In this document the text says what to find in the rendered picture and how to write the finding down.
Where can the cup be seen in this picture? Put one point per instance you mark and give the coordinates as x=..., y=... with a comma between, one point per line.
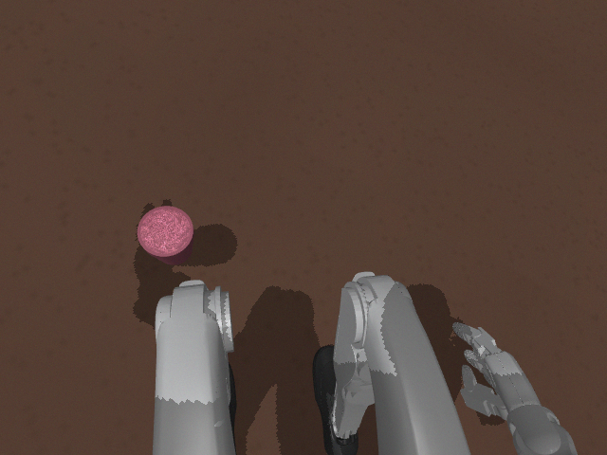
x=166, y=233

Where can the right robot foot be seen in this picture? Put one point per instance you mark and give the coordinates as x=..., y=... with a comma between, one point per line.
x=324, y=381

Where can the right robot arm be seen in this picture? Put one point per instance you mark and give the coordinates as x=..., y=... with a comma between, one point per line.
x=537, y=431

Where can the right robot hand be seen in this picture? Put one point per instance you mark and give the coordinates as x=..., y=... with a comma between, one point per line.
x=500, y=370

